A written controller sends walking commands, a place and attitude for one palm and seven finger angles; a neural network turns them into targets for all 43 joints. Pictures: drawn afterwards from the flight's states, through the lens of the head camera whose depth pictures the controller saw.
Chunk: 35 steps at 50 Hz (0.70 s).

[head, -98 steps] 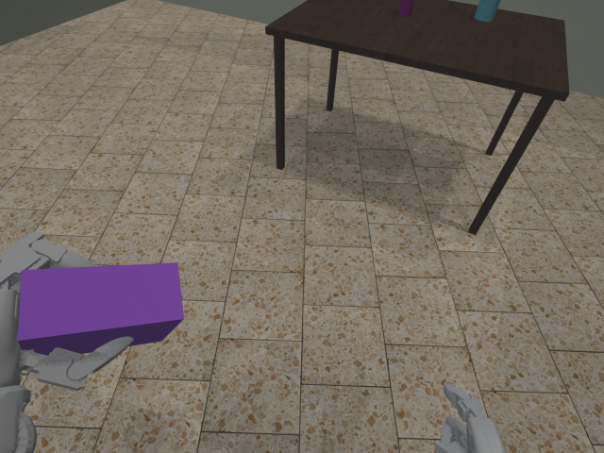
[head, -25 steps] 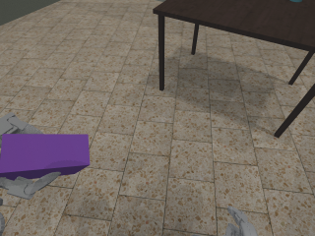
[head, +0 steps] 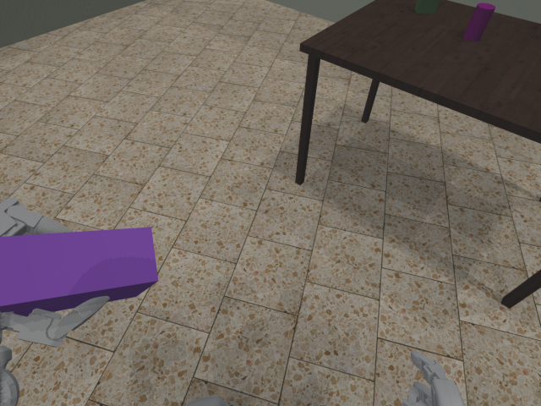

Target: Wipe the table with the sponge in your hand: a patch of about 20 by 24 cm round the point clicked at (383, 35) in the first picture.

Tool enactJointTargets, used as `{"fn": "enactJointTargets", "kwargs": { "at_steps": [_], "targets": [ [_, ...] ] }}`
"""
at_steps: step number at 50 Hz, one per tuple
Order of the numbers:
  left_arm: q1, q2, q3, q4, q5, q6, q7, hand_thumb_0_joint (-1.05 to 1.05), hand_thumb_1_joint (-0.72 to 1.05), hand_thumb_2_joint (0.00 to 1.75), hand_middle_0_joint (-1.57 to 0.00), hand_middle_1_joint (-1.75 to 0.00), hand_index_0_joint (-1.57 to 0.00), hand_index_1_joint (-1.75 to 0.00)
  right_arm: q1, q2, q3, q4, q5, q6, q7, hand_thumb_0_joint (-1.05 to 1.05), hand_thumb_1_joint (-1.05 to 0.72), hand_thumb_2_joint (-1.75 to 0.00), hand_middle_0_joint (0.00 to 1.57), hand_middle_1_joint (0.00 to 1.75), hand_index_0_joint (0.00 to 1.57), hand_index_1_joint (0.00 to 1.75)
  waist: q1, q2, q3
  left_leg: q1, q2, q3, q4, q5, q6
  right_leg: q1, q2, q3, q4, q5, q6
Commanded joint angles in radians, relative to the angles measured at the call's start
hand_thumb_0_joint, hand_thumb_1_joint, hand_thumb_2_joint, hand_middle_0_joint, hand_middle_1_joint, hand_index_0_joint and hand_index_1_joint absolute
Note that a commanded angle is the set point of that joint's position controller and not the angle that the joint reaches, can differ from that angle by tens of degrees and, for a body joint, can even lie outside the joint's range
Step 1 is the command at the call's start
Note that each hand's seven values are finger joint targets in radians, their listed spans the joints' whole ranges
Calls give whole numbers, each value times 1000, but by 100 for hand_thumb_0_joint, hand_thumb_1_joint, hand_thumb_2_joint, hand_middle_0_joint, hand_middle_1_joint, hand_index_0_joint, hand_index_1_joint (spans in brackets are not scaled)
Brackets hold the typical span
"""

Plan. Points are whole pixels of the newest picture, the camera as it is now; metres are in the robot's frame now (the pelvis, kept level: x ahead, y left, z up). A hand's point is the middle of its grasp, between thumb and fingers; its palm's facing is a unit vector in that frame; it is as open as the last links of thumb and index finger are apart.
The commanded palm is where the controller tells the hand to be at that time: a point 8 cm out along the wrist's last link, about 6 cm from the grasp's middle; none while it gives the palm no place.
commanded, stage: walk to a spot facing it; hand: left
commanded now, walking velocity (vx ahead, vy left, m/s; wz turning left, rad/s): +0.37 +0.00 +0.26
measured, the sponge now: (103, 269) +0.22 +0.21 +0.16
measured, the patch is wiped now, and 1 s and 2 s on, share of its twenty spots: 0.00 0.00 0.00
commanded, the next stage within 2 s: none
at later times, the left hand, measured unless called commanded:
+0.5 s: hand (141, 192) +0.32 +0.20 +0.17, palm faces +0.56 -0.72 -0.41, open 9.8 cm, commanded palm +0.26 +0.23 +0.19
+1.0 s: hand (133, 125) +0.43 +0.24 +0.19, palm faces +0.63 -0.65 -0.42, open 9.8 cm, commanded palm +0.35 +0.26 +0.19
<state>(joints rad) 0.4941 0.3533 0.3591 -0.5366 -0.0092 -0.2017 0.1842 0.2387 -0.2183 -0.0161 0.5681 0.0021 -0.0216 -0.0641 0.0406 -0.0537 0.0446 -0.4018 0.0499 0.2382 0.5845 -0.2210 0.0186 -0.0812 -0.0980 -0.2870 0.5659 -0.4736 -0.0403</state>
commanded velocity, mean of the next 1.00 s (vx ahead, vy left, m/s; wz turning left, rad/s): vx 0.36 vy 0.00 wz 0.35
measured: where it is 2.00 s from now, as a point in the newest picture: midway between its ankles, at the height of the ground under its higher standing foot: (286, 330)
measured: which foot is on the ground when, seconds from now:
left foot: up 0.00-0.00, down 0.02-0.42, up 0.44-0.82, down 0.84-1.00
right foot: down 0.00-0.04, up 0.06-0.40, down 0.42-0.84, up 0.86-1.00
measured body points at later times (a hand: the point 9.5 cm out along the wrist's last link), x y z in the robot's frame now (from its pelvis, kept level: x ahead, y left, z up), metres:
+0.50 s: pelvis +0.14 -0.07 -0.01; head +0.17 -0.10 +0.44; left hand +0.29 +0.23 +0.19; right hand +0.33 -0.28 -0.13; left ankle +0.08 +0.07 -0.67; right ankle +0.18 -0.17 -0.73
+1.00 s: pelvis +0.28 -0.05 +0.00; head +0.31 -0.03 +0.45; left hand +0.39 +0.27 +0.21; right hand +0.51 -0.20 -0.09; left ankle +0.29 +0.07 -0.73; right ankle +0.31 -0.18 -0.65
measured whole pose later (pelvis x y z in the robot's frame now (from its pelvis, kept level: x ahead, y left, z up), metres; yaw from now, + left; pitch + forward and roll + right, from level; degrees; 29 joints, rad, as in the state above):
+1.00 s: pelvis +0.28 -0.05 +0.00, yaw +18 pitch -1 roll +0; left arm 0.41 0.39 0.39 -0.56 -0.01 -0.20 0.15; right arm 0.16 -0.12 0.01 0.58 0.02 -0.07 -0.03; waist -0.02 -0.03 0.09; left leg -0.35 0.05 0.11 0.61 -0.25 0.03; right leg -0.51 -0.11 -0.08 1.19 -0.48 0.04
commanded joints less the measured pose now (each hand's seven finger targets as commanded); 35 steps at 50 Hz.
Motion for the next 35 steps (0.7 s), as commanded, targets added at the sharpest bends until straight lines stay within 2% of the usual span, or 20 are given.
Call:
{"fn": "enactJointTargets", "kwargs": {
  "at_steps": [1, 2, 3, 5, 7, 9, 12, 15, 18, 19, 20, 21, 22, 23, 24, 25, 27, 30, 33, 35],
  "targets": [
    [-191, 212, 118, -277, -9, -86, 27, 0, 10, 130, -120, -160, -120, -160, -74, -91, -34, -150, -18, -69, -19, 0, -90, -90, 20, 30, 20, 30, -60, 281, -282, 571, 226, -432, -163, 287, 180, -340, -20, 95, 573, 263, 51],
    [-191, 219, 106, -263, -13, -92, 21, 0, 10, 130, -120, -160, -120, -160, -74, -82, -19, -155, -11, -81, -5, 0, -90, -90, 20, 30, 20, 30, -47, 347, -251, 625, 399, -751, -198, 477, 286, -531, 57, 203, 759, -139, 47],
    [-205, 255, 118, -197, -4, -83, 10, 0, 10, 130, -120, -160, -120, -160, -81, -90, -14, -140, -8, -78, 11, 0, -90, -90, 20, 30, 20, 30, -60, 208, -182, 499, 410, -768, -248, 337, 292, -567, 37, 299, 807, -126, 36],
    [-189, 272, 174, -252, -13, -77, -4, 0, 10, 130, -120, -160, -120, -160, -121, -87, -35, -123, 1, -74, 13, 0, -90, -90, 20, 30, 20, 30, -47, 222, -130, 362, 383, -647, -276, 140, 271, -600, -35, 312, 782, -69, 56],
    [-70, 261, 207, -304, -20, -91, -5, 0, 10, 130, -120, -160, -120, -160, -111, -87, -44, -117, 5, -81, 18, 0, -90, -90, 20, 30, 20, 30, -22, 256, -141, 291, 306, -473, -268, 83, 216, -571, -48, 278, 676, 5, 61],
    [21, 197, 185, -320, -29, -101, -12, 0, 10, 130, -120, -160, -120, -160, -103, -74, -41, -111, 8, -91, 29, 0, -90, -90, 20, 30, 20, 30, -22, 280, -149, 210, 256, -356, -292, 51, 178, -497, -39, 219, 560, 88, 75],
    [49, 131, 147, -237, -36, -100, -21, 0, 10, 130, -120, -160, -120, -160, -97, -74, -41, -111, 12, -112, 31, 0, -90, -90, 20, 30, 20, 30, -34, 307, -132, 128, 224, -249, -324, 4, 141, -370, -21, 143, 353, 154, 93],
    [-24, 108, 105, -135, -28, -93, -28, 0, 10, 130, -120, -160, -120, -160, -70, -88, -48, -87, 9, -120, 9, 0, -90, -90, 20, 30, 20, 30, -41, 265, -94, 101, 230, -227, -305, -54, 136, -294, 11, 98, 227, 115, 104],
    [-139, 111, 73, -94, -10, -82, -26, 0, 10, 130, -120, -160, -120, -160, -81, -89, -45, -81, 9, -122, -15, 0, -90, -90, 20, 30, 20, 30, -29, 228, -95, 95, 187, -197, -166, -159, 103, -166, 50, 49, 36, 139, 106],
    [-153, 106, 60, -75, -6, -71, -24, 0, 10, 130, -120, -160, -120, -160, -78, -74, -36, -76, 11, -117, -19, 0, -90, -90, 20, 30, 20, 30, -26, 171, -114, 73, 150, -175, -43, -169, 85, -82, 51, 65, -51, 150, 96],
    [-192, 130, 61, -94, 3, -62, -21, 0, 10, 130, -120, -160, -120, -160, -77, -50, -28, -78, 18, -112, -18, 0, -90, -90, 20, 30, 20, 30, -24, 9, -148, 1, 86, -126, 202, -186, 59, 5, -62, 221, -165, 119, 50],
    [-207, 202, 97, -97, 12, -46, -11, 0, 10, 130, -120, -160, -120, -160, -110, -30, -21, -94, 14, -108, -20, 0, -90, -90, 20, 30, 20, 30, -4, -326, -145, -284, -39, -99, 540, -357, 11, 141, -316, 641, -263, 193, -65],
    [-227, 233, 121, -112, 1, -36, -4, 0, 10, 130, -120, -160, -120, -160, -153, -69, -21, -93, 6, -113, -19, 0, -90, -90, 20, 30, 20, 30, 8, -248, -138, -360, -32, -242, 700, -357, 2, 142, -418, 754, -298, 254, -114],
    [-314, 224, 107, -181, 1, -50, -5, 0, 10, 130, -120, -160, -120, -160, -161, -69, -18, -83, -3, -121, -17, 0, -90, -90, 20, 30, 20, 30, -16, -143, -128, -337, 15, -278, 732, -275, -9, 87, -412, 700, -309, 180, -117],
    [-268, 241, 121, -170, 2, -59, -9, 0, 10, 130, -120, -160, -120, -160, -140, -82, -29, -72, 0, -119, -14, 0, -90, -90, 20, 30, 20, 30, -22, -134, -104, -332, 35, -273, 774, -223, -23, 51, -387, 680, -310, 157, -122],
    [-231, 234, 118, -204, 2, -69, -15, 0, 10, 130, -120, -160, -120, -160, -152, -91, -31, -70, 0, -104, -8, 0, -90, -90, 20, 30, 20, 30, -21, -87, -67, -331, 47, -269, 793, -177, -33, 14, -358, 577, -300, 214, -115],
    [-166, 245, 156, -233, 0, -80, -14, 0, 10, 130, -120, -160, -120, -160, -167, -83, -28, -68, 5, -77, -3, 0, -90, -90, 20, 30, 20, 30, -27, -60, -62, -321, 64, -248, 725, -159, -42, 13, -327, 392, -282, 332, -104],
    [-68, 221, 176, -213, -9, -84, -8, 0, 10, 130, -120, -160, -120, -160, -141, -76, -34, -96, 1, -56, 6, 0, -90, -90, 20, 30, 20, 30, -35, -45, -76, -247, 75, -183, 499, -107, -45, 17, -282, 224, -261, 489, -87],
    [35, 195, 189, -190, -25, -85, 4, 0, 10, 130, -120, -160, -120, -160, -119, -57, -38, -135, 2, -46, 11, 0, -90, -90, 20, 30, 20, 30, -12, -84, -113, -192, 58, -87, 243, -90, -39, 99, -263, 153, -216, 624, -84],
    [50, 182, 189, -202, -31, -78, 13, 0, 10, 130, -120, -160, -120, -160, -110, -56, -45, -156, 1, -47, 13, 0, -90, -90, 20, 30, 20, 30, 1, -104, -116, -169, 35, -43, 145, -101, -34, 119, -270, 169, -187, 702, -88]
  ]
}}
